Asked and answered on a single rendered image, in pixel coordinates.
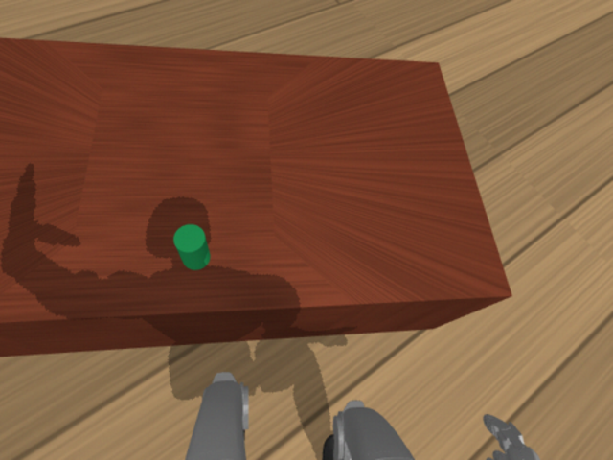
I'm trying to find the can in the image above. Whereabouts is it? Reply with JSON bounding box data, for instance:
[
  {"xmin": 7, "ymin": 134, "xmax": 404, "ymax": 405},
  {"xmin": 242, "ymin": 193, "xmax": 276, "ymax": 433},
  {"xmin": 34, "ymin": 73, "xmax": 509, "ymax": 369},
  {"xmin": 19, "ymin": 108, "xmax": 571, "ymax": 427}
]
[{"xmin": 173, "ymin": 224, "xmax": 211, "ymax": 270}]

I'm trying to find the right robot hand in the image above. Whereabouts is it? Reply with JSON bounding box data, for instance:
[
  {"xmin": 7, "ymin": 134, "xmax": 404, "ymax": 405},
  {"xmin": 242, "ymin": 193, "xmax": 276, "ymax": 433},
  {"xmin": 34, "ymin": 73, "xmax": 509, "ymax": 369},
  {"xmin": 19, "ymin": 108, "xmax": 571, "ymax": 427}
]
[{"xmin": 483, "ymin": 414, "xmax": 540, "ymax": 460}]

